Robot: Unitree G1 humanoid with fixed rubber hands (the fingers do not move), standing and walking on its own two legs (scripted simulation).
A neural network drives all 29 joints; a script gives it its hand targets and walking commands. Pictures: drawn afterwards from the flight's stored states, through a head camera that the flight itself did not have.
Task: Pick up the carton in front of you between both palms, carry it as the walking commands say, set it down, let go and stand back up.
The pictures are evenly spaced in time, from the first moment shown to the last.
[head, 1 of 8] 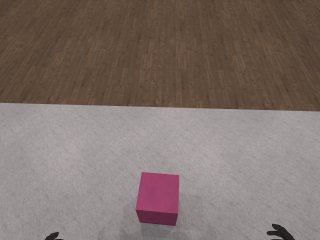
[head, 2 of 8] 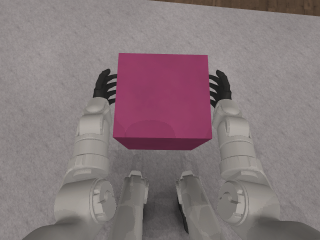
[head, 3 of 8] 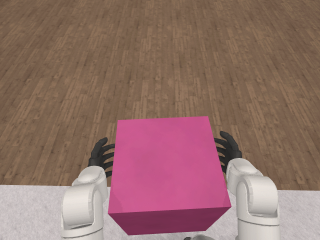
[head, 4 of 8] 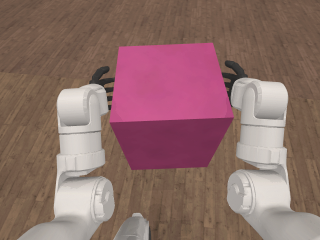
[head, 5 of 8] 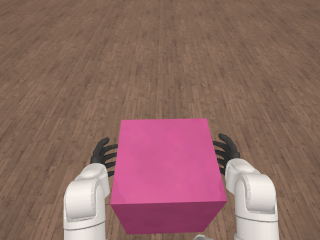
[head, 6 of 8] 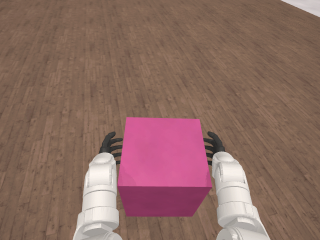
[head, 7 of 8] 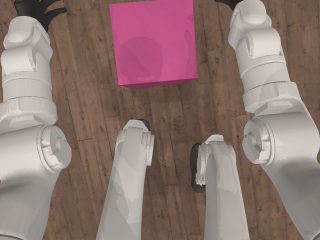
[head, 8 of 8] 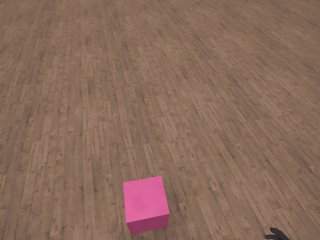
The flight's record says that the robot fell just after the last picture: no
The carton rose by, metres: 1.07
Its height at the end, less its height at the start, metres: +0.35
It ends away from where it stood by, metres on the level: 5.66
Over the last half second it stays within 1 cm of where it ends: yes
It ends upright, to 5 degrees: yes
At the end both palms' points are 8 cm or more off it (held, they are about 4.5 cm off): yes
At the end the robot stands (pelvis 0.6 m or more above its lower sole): yes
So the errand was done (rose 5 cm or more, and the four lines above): yes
